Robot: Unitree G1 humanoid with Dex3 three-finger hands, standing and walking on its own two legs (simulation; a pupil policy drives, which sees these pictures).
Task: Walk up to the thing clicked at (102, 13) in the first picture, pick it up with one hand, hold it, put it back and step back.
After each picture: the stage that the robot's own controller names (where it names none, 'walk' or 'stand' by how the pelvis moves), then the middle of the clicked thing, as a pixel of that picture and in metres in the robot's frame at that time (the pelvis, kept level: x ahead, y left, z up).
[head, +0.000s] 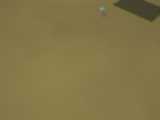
stand; (101, 12) +1.99 -0.29 -0.72
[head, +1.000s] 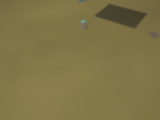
walk; (83, 24) +1.87 +0.09 -0.70
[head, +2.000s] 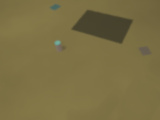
walk; (58, 46) +1.27 +0.33 -0.72
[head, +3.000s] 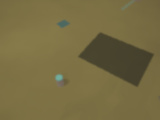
walk; (59, 80) +0.80 +0.26 -0.71
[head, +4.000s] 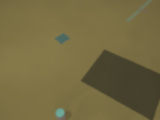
walk; (60, 115) +0.47 +0.19 -0.69
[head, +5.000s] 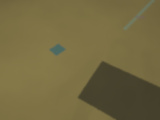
stand; out of the picture +0.31 +0.18 -0.71
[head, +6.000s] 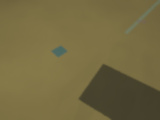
stand; out of the picture +0.32 +0.17 -0.72
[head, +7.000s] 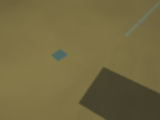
stand; out of the picture +0.30 +0.18 -0.73
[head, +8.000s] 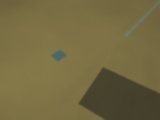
stand; out of the picture +0.29 +0.19 -0.73
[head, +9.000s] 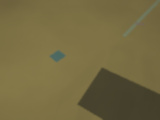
stand; out of the picture +0.29 +0.19 -0.73
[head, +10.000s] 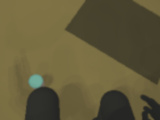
go down; (37, 83) +0.36 +0.21 -0.40
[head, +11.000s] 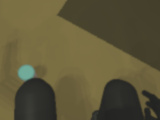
go down; (28, 74) +0.37 +0.23 -0.31
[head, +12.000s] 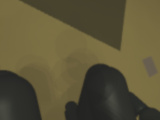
close in; out of the picture +0.35 +0.27 -0.22
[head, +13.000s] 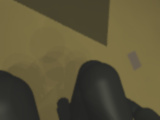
close; out of the picture +0.35 +0.27 -0.21
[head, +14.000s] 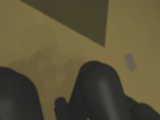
lift; out of the picture +0.34 +0.27 -0.22
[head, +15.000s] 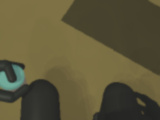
lift; (14, 82) +0.30 +0.24 -0.06
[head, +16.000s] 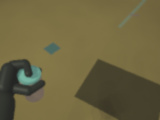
hold; (32, 84) +0.33 +0.17 +0.04
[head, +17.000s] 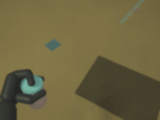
hold; (35, 92) +0.32 +0.17 -0.01
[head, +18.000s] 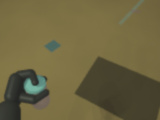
hold; (38, 92) +0.32 +0.16 -0.01
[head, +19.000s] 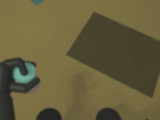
crouch; (28, 79) +0.36 +0.19 -0.07
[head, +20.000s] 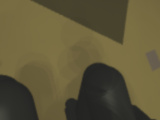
lower; out of the picture +0.36 +0.27 -0.21
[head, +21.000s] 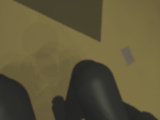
lower; out of the picture +0.37 +0.29 -0.22
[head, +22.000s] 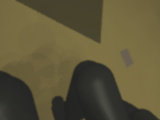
lower; out of the picture +0.37 +0.28 -0.22
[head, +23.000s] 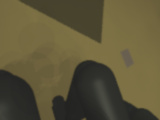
lower; out of the picture +0.37 +0.28 -0.22
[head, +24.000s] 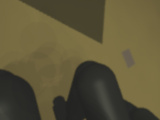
loosen; out of the picture +0.36 +0.28 -0.22
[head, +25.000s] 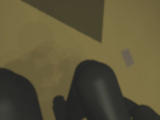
withdraw; out of the picture +0.35 +0.27 -0.22
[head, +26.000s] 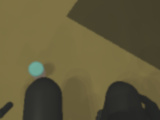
walk; (37, 71) +0.39 +0.22 -0.33
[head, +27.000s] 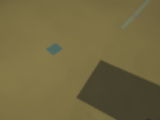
stand; out of the picture +0.31 +0.17 -0.66
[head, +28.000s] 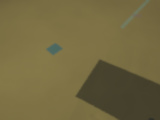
stand; out of the picture +0.33 +0.19 -0.66
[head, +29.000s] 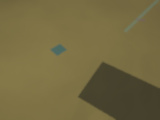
stand; out of the picture +0.33 +0.18 -0.69
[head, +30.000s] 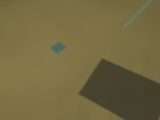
walk; out of the picture +0.35 +0.18 -0.72
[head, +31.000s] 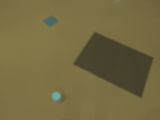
walk; (56, 98) +0.51 +0.15 -0.71
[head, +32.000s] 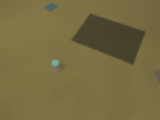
walk; (56, 66) +0.82 +0.25 -0.69
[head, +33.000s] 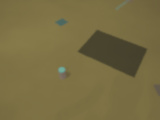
stand; (62, 73) +0.92 +0.20 -0.72
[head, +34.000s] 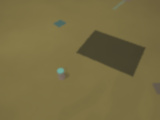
stand; (61, 74) +0.93 +0.21 -0.73
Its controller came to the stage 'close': yes
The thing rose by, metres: 0.71
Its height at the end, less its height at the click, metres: +0.00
